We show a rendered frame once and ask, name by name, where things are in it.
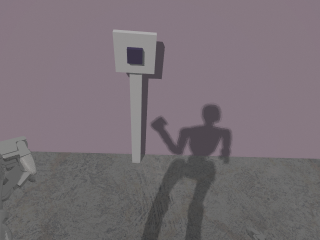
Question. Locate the panel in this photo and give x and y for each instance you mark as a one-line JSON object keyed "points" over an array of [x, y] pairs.
{"points": [[135, 39]]}

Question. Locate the robot left hand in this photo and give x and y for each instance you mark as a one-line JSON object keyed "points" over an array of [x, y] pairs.
{"points": [[18, 159]]}

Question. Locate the robot right hand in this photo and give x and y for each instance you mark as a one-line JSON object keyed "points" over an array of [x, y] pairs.
{"points": [[254, 234]]}

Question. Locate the robot left forearm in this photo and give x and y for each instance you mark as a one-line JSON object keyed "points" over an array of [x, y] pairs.
{"points": [[5, 232]]}

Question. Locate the button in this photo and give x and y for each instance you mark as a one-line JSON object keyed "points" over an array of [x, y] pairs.
{"points": [[134, 55]]}

